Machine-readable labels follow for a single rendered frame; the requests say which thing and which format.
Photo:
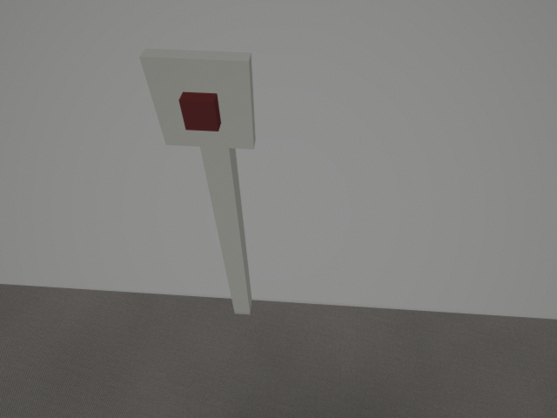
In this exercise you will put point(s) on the panel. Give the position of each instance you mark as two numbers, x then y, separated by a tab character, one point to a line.
169	73

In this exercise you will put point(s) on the button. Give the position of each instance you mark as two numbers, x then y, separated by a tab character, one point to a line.
200	111

